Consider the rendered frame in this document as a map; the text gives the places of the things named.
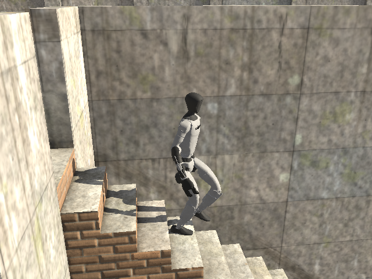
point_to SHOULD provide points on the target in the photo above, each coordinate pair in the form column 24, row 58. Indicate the stairs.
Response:
column 109, row 235

